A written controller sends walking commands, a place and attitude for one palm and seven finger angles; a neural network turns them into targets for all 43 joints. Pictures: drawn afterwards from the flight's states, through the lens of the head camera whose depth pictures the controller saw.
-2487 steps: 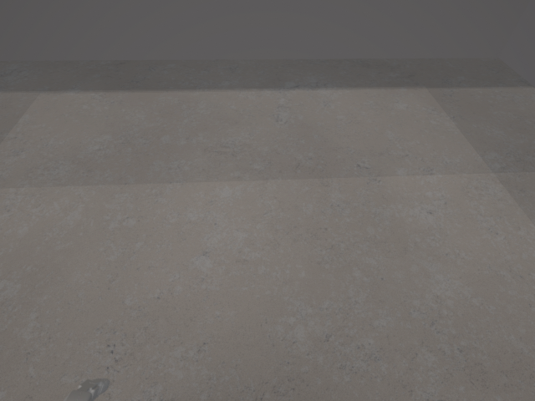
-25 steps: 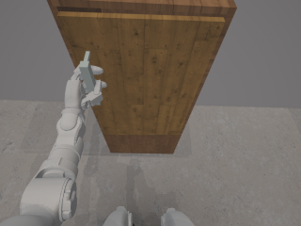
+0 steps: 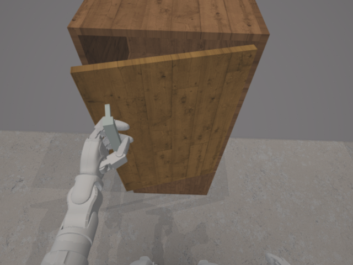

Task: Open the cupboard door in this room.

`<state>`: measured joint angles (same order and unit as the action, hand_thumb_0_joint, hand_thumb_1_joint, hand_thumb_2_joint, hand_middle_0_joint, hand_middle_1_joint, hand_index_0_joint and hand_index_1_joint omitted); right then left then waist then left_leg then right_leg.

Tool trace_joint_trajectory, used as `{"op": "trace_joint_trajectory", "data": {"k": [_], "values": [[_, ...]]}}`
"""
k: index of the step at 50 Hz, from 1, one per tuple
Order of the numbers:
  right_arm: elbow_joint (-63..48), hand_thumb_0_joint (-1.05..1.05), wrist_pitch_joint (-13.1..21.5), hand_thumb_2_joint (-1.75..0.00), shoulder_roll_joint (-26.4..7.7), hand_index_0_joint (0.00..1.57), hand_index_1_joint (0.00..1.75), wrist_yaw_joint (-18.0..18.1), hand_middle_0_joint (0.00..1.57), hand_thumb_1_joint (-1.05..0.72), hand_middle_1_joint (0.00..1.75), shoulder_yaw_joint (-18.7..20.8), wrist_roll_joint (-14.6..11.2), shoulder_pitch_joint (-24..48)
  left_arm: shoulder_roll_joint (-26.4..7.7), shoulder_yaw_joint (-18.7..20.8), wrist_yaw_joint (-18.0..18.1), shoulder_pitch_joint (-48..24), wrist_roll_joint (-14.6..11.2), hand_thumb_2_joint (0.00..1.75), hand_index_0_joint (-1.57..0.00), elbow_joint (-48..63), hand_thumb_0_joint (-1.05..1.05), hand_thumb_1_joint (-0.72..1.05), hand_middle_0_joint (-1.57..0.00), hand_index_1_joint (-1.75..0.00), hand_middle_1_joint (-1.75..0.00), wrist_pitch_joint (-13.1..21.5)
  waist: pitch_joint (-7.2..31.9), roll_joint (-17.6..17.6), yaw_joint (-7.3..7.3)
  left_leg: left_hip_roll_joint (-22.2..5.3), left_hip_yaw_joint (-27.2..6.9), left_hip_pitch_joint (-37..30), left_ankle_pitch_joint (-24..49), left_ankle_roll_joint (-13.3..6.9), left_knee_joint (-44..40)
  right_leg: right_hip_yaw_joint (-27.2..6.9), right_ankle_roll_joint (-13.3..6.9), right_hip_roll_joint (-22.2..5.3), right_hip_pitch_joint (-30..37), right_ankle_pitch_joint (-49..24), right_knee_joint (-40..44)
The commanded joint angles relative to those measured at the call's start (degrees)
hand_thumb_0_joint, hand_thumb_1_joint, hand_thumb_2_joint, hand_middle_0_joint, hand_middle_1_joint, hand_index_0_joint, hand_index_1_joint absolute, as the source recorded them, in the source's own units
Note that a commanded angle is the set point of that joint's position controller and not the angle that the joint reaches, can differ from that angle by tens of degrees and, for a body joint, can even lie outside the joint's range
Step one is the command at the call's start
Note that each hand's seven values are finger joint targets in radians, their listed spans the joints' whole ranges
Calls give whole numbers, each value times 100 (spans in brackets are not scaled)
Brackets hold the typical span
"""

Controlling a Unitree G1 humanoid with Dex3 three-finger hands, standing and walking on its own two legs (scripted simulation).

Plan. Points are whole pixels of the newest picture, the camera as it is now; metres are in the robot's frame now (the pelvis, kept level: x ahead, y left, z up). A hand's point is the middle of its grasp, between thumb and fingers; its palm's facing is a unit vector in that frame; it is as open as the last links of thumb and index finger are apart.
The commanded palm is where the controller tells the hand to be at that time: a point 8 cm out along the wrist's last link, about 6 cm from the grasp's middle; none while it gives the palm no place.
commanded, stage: pull the door open along its arc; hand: left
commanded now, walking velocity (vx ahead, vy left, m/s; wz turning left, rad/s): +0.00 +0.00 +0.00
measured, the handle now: (115, 135) +0.41 +0.15 +0.05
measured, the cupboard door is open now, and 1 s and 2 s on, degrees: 15 43 47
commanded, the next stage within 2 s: open thumb and fingers to let go in 0.64 s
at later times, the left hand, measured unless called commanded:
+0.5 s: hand (159, 202) +0.24 +0.04 +0.05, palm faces +0.27 -0.96 -0.01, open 6.0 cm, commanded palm +0.16 +0.06 +0.05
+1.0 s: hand (166, 211) +0.23 +0.02 +0.05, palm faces +0.38 -0.92 +0.01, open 7.4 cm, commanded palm +0.17 +0.06 +0.05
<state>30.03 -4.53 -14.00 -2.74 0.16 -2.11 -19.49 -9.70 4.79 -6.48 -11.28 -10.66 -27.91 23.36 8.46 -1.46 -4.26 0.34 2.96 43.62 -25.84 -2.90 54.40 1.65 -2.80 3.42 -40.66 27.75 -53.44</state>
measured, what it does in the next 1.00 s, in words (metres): shifts its weight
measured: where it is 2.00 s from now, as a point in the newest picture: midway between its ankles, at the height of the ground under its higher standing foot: outside the picture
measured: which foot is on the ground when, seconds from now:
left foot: down 0.00-1.00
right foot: down 0.00-1.00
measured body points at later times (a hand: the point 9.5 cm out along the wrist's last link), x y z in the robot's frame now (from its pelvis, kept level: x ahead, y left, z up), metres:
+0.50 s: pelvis -0.01 -0.03 +0.00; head +0.01 -0.05 +0.45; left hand +0.22 +0.09 +0.06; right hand +0.20 -0.21 -0.08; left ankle +0.00 +0.09 -0.68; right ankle -0.02 -0.09 -0.68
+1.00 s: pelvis +0.01 -0.08 -0.01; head +0.04 -0.11 +0.44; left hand +0.20 +0.07 +0.05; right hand +0.21 -0.28 -0.10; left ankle +0.01 +0.09 -0.68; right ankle -0.02 -0.09 -0.68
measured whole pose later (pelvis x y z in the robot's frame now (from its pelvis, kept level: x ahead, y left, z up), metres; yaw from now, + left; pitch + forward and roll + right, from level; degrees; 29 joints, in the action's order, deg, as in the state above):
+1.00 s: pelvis +0.01 -0.08 -0.01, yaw +4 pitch +12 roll +4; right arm 27.8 1.4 -11.8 -2.0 -0.7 1.8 -12.3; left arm 3.7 -13.7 23.6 28.5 1.0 7.3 17.4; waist 10.0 -0.9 -0.9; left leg 2.4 -4.0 41.5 -25.4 0.7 56.0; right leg 5.5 -7.2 3.5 -38.7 32.0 -57.9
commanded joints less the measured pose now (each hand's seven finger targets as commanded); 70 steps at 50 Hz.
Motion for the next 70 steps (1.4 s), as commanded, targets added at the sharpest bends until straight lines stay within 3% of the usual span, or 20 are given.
{"op": "trace_joint_trajectory", "data": {"k": [1, 2, 3, 7, 10, 14, 19, 28, 30, 34, 37, 38, 40, 43, 46, 49, 52, 57, 63, 70], "values": [[-904, 0, 388, -90, -507, 20, 30, 65, 20, -90, 30, 259, 23, 511, 50, 359, 807, -292, -460, 90, -40, 2416, 0, 90, -40, -135, -135, 348, 1730, 54, 696, -1, -337, -1399, 2402, 138, -518, 50, 142, -76, 927, -2672, 560], [-925, 0, 460, -90, -502, 20, 30, 29, 20, -90, 30, 238, 78, 549, 544, -256, 1200, 79, -225, 90, -40, 2441, 0, 90, -40, -135, -135, 261, 1544, 86, 450, -9, -341, -1458, 2257, 158, -488, 87, 161, -75, 753, -2505, 548], [-919, 0, 508, -90, -505, 20, 30, 8, 20, -90, 30, 240, 94, 569, 704, -422, 1481, 228, -115, 90, -40, 2579, 0, 90, -40, -135, -135, 232, 1358, 167, 384, -37, -424, -1437, 2240, 182, -473, 149, 152, -82, 604, -2340, 535], [-932, 0, 567, -90, -438, 20, 30, -90, 20, -90, 30, 238, 260, 793, 1307, -1094, 2520, 628, 468, 90, -40, 3131, 0, 90, -40, -135, -135, 161, 1448, 239, 347, -36, -485, -1342, 2040, 209, -330, 142, 136, -149, 444, -2149, 341], [-968, 0, 577, -90, -347, 20, 30, -143, 20, -90, 30, 208, 370, 895, 1760, -1684, 3302, 838, 1174, 90, -40, 3356, 0, 90, -40, -135, -135, -8, 1481, 82, 283, -36, -546, -1303, 1864, 202, -255, 148, 120, -181, 244, -1895, 260], [-1020, 0, 607, -90, -233, 20, 30, -96, 20, -90, 30, 142, 479, 1089, 2130, -2240, 3742, 1075, 2022, 90, -40, 3351, 0, 90, -40, -135, -135, -415, 1451, 280, 237, -15, -609, -1157, 1517, 166, -217, 169, 55, -184, 190, -1589, 309], [-1212, 0, 656, -90, -119, 20, 30, 11, 20, -90, 30, 72, 336, 1355, 2464, -2659, 3584, 2017, 1452, 90, -40, 3979, 0, 90, -40, -135, -135, -684, 1406, 621, 286, 69, -520, -1270, 1320, 160, -346, 2, 132, -268, 891, -2020, 780], [-1389, 0, 822, -90, 24, 20, 30, -67, 20, -90, 30, -111, 263, 1590, 2475, -2947, 3176, 4473, 1299, 90, -40, 5022, 0, 90, -40, -135, -135, -830, 721, 384, 450, 160, -491, -1019, 1062, 211, -333, -219, 230, -442, 1183, -2352, 1099], [-1412, 0, 821, -90, 37, 20, 30, -66, 20, -90, 30, -133, 275, 1592, 2326, -2785, 3138, 4796, 1251, 90, -40, 5130, 0, 90, -40, -135, -135, -842, 648, 455, 447, 201, -462, -916, 932, 230, -261, -378, 285, -516, 1195, -2333, 1212], [-1385, 0, 907, -90, -18, 20, 30, 33, 20, -90, 30, -97, 353, 1541, 1965, -2500, 3148, 4132, 1319, 90, -40, 4883, 0, 90, -40, -135, -135, -697, 298, 698, 281, 275, -540, -505, 611, 258, 20, -1025, 424, -744, 1032, -2117, 1499], [-1217, 0, 981, -90, -69, 20, 30, 93, 20, -90, 30, -65, 421, 1428, 1740, -2140, 3274, 3185, 1384, 90, -40, 4553, 0, 90, -40, -135, -135, -470, 399, 778, 195, 284, -592, -206, 550, 254, 217, -1185, 486, -825, 900, -2357, 1304], [-1200, 0, 1007, -90, -77, 20, 30, 107, 20, -90, 30, -10, 432, 1428, 1744, -2088, 3323, 3122, 1409, 87, -40, 4689, 0, 83, -40, -134, -134, -392, 611, 718, 272, 300, -589, -236, 607, 261, 250, -1195, 480, -825, 984, -2508, 1227], [-1183, 0, 1035, -90, -59, 20, 30, 107, 20, -90, 30, -16, 437, 1415, 1910, -2084, 3331, 3553, 1376, 81, -38, 4450, 0, 69, -38, -133, -133, -322, 921, 761, 365, 325, -601, -126, 665, 273, 245, -1123, 498, -854, 1197, -2978, 1049], [-1219, 0, 1017, -90, -85, 20, 30, 122, 20, -90, 30, 39, 396, 1248, 1805, -2032, 3204, 3996, 1284, 72, -37, 4630, 0, 48, -37, -130, -130, -221, 1323, 930, 391, 315, -610, -48, 905, 278, 238, -1327, 681, -947, 1821, -4189, 921], [-1241, 0, 975, -90, -136, 20, 30, 120, 20, -90, 30, 63, 350, 1164, 1791, -2214, 3032, 4048, 1274, 63, -35, 4925, 0, 27, -35, -128, -128, -154, 1347, 995, 274, 302, -590, -111, 1019, 241, 221, -1385, 862, -1026, 2054, -4966, 881], [-1227, 0, 909, -90, -167, 20, 30, 121, 20, -90, 30, 60, 349, 1137, 1628, -2156, 2915, 4144, 1292, 54, -34, 4938, 0, 6, -34, -126, -126, -126, 1164, 852, 255, 266, -613, -112, 1037, 218, 185, -1241, 799, -978, 1876, -4827, 809], [-1212, 0, 913, -90, -171, 20, 30, 141, 20, -90, 30, 46, 367, 1219, 1514, -2018, 2892, 4121, 1245, 45, -32, 4885, 0, -15, -32, -124, -124, -12, 940, 751, 259, 249, -637, -59, 840, 213, 192, -1120, 664, -874, 1441, -3926, 800], [-1220, 0, 960, -90, -154, 20, 30, 153, 20, -90, 30, 55, 386, 1283, 1554, -1950, 2936, 4058, 1246, 30, -30, 4833, 0, -50, -30, -120, -120, 197, 1083, 910, 292, 259, -678, 163, 701, 221, 366, -1311, 705, -893, 1352, -3589, 763], [-1221, 0, 963, -90, -180, 20, 30, 205, 20, -90, 30, 83, 355, 1211, 1541, -2006, 2952, 3870, 1223, 30, -27, 4908, 0, -50, -27, -100, -100, 151, 1225, 1113, 216, 256, -688, 280, 701, 205, 455, -1518, 854, -976, 1605, -3867, 822], [-1283, 0, 972, -90, -196, 20, 30, 222, 20, -90, 30, 61, 341, 1259, 1669, -2259, 2967, 3734, 1284, 30, -21, 4870, 0, -50, -21, -65, -65, 18, 1062, 761, 225, 249, -675, 69, 598, 164, 344, -1304, 680, -903, 1191, -2791, 941]]}}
